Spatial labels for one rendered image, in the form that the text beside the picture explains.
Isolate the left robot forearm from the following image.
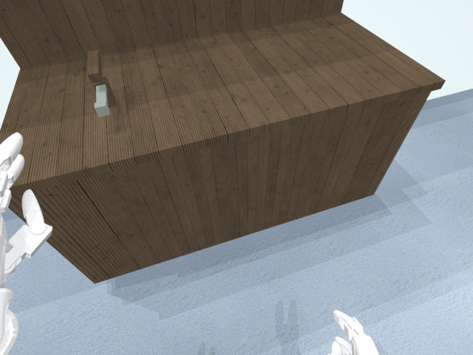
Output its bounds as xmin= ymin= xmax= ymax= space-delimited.
xmin=0 ymin=288 xmax=19 ymax=355

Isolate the tap lever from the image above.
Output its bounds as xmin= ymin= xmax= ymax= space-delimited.
xmin=95 ymin=84 xmax=110 ymax=117

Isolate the robot right hand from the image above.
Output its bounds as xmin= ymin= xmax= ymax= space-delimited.
xmin=328 ymin=310 xmax=379 ymax=355

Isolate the counter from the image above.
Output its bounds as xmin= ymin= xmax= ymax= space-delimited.
xmin=0 ymin=0 xmax=445 ymax=284

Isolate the robot left hand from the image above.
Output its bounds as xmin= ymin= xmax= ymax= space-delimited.
xmin=0 ymin=132 xmax=52 ymax=288

